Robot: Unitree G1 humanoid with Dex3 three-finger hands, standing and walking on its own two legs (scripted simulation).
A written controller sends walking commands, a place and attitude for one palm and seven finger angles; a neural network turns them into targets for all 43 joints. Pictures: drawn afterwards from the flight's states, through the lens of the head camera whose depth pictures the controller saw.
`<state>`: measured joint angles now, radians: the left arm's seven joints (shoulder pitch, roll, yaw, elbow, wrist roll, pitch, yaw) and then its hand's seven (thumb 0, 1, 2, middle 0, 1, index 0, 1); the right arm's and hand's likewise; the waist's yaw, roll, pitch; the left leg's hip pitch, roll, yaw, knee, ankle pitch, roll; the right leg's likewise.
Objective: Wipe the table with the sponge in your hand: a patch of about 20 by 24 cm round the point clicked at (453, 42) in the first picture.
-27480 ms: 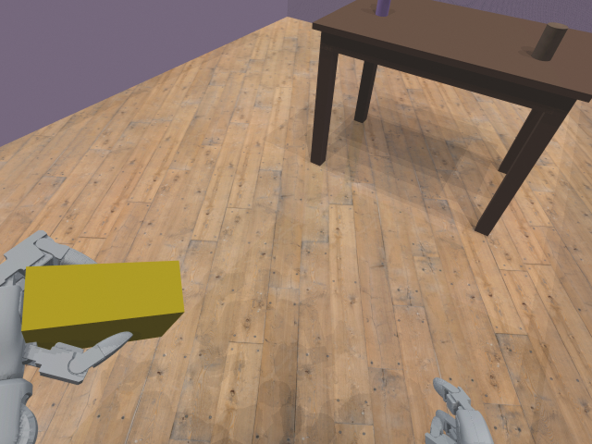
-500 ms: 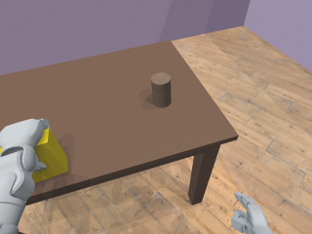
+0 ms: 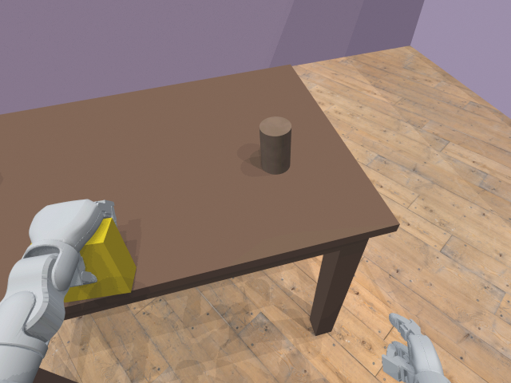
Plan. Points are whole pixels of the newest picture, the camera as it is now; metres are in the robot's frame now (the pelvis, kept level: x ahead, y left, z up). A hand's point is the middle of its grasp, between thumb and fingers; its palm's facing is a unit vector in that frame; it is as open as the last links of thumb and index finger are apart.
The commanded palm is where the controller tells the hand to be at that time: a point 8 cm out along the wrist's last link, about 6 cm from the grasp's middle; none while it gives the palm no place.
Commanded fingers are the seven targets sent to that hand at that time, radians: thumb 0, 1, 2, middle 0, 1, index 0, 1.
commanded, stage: move the sponge above the wiping area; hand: left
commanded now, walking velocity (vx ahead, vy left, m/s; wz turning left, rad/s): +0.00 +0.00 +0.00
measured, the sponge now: (92, 269) +0.26 +0.33 +0.01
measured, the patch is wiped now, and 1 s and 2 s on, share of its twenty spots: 0.00 0.00 0.05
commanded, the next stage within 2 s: lower the sponge onto the table in 0.04 s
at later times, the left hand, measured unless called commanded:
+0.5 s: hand (92, 240) +0.27 +0.30 +0.09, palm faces -0.06 +0.00 -1.00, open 9.6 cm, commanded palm +0.25 +0.33 +0.17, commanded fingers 0.00 0.10 1.30 -1.20 -1.60 -1.20 -1.60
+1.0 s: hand (76, 235) +0.28 +0.33 +0.08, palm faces -0.01 -0.02 -1.00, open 9.6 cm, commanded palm +0.25 +0.33 +0.14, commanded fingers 0.00 0.10 1.30 -1.20 -1.60 -1.20 -1.60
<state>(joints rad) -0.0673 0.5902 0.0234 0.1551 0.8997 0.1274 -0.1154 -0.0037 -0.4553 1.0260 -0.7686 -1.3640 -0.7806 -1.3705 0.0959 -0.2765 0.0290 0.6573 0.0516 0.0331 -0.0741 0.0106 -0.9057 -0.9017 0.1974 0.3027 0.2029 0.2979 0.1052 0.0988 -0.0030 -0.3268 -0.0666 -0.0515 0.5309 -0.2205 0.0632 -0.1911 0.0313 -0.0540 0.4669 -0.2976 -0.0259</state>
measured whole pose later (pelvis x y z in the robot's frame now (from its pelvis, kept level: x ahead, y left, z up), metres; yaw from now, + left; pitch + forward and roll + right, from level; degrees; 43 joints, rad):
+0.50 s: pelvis -0.01 +0.00 +0.00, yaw -1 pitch +0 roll -1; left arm -0.03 0.61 0.05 0.07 0.92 -0.01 -0.06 0.00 -0.45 1.03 -0.78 -1.37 -0.79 -1.38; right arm 0.11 -0.27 0.02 0.67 0.04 0.01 -0.09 0.01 -0.91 -0.90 0.20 0.30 0.20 0.30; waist 0.12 0.09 0.00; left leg -0.31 -0.05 -0.04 0.53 -0.22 0.05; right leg -0.18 0.04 -0.04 0.47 -0.29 -0.04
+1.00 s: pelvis -0.01 +0.00 +0.00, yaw -1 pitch +2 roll -2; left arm -0.09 0.60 0.11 0.21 0.91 0.03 0.03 0.00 -0.45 1.03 -0.77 -1.37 -0.78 -1.38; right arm 0.10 -0.27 0.00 0.68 0.05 0.04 -0.06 0.01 -0.91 -0.90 0.20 0.30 0.20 0.30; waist 0.11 0.08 -0.01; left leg -0.36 -0.05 -0.04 0.56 -0.23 0.06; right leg -0.24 0.04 -0.04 0.51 -0.30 -0.03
